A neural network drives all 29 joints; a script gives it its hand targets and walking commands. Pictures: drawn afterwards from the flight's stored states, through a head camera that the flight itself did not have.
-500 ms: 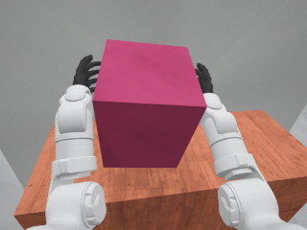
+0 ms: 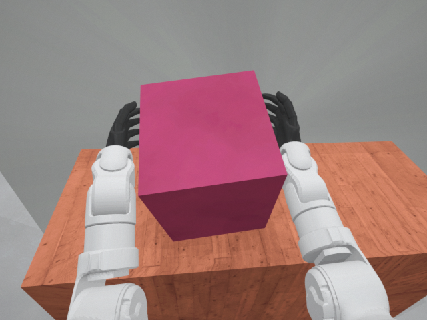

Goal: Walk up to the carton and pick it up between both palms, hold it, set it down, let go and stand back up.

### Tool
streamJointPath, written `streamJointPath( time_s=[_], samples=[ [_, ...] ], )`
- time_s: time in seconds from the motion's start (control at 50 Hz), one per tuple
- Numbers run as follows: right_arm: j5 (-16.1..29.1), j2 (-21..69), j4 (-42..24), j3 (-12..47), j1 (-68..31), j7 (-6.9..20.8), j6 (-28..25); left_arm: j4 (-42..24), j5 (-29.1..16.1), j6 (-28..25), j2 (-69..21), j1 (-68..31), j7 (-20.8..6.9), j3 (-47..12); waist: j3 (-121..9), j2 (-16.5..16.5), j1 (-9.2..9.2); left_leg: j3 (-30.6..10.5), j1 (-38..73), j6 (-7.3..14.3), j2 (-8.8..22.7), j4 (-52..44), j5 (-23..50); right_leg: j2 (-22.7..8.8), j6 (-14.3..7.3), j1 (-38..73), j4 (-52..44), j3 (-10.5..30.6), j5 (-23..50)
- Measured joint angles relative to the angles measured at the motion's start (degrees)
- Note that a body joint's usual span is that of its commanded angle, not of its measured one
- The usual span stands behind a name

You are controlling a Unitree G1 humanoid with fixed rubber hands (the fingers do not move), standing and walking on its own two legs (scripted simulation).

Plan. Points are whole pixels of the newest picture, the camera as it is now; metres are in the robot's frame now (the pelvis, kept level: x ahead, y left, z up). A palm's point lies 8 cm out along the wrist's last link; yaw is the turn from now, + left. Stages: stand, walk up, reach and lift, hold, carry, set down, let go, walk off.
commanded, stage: set down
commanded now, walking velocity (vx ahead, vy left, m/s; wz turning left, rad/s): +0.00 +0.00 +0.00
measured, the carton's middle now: (209, 164) +0.39 +0.01 +0.14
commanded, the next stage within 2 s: none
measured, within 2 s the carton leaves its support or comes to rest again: neither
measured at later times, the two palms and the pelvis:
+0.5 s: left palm (122, 158) +0.35 +0.17 +0.18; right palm (285, 149) +0.39 -0.13 +0.18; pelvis -0.01 +0.00 +0.00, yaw +0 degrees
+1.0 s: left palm (124, 165) +0.36 +0.17 +0.15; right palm (276, 150) +0.41 -0.12 +0.16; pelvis +0.00 -0.01 +0.00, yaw +0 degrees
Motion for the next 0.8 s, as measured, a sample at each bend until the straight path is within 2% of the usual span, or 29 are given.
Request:
streamJointPath(
  time_s=[0.22,0.28,0.4,0.48,0.7,0.8],
  samples=[
    [-0.06,-0.01,1.35,0.84,0.42,0.14,-1.23,-0.85,0.0,-0.56,-1.57,1.23,0.21,1.64,0.07,0.0,0.39,-0.11,0.0,0.01,0.16,0.0,0.37,0.13,-0.14,0.09,0.0,-0.38,0.66],
    [-0.99,-0.02,3.81,-0.33,0.41,1.31,-1.48,0.72,0.01,-0.56,-2.6,1.09,0.73,2.42,0.07,0.0,1.06,-0.11,0.0,0.03,0.16,-0.01,0.57,0.13,-0.2,0.08,0.0,-0.39,0.84],
    [-4.15,-0.04,6.75,-4.32,0.3,3.98,-3.28,2.4,0.0,-1.34,-3.78,0.35,3.76,1.13,0.06,0.0,1.88,-0.11,-0.01,-0.1,0.18,-0.17,0.66,0.13,-0.31,0.0,0.0,-0.41,0.91],
    [-6.01,-0.02,8.18,-7.04,-0.16,5.07,-3.36,5.48,0.0,-1.91,-4.11,-1.44,4.23,1.66,0.07,0.0,2.16,-0.1,-0.01,-0.01,0.18,-0.61,0.66,0.13,-0.35,-0.22,0.0,-0.42,0.71],
    [-6.35,-0.01,9.1,-7.38,-0.18,5.06,-3.64,6.41,0.0,-3.84,-4.61,-1.68,4.78,2.35,0.87,0.0,4.81,-0.07,-0.01,-0.55,0.64,-1.34,0.05,0.57,-0.76,-0.59,0.0,-0.43,-0.37],
    [-6.35,-0.02,9.09,-7.33,-0.18,5.2,-3.68,6.41,0.0,-4.59,-4.65,-0.56,5.33,1.7,1.55,0.0,5.0,-0.04,-0.01,-0.81,0.75,-1.34,-0.06,0.67,-0.9,-0.59,0.0,-0.45,-0.55]
  ],
)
